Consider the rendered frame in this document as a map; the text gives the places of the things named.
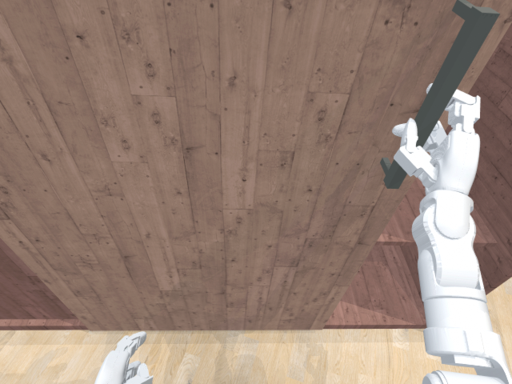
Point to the robot left hand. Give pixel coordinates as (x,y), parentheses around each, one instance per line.
(116,368)

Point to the right robot forearm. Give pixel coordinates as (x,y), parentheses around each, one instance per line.
(458,326)

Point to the handle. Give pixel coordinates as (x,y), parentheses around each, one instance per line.
(477,25)

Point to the wardrobe door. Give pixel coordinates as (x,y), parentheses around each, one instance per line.
(23,295)
(210,164)

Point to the robot right hand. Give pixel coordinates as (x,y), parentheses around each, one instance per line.
(455,155)

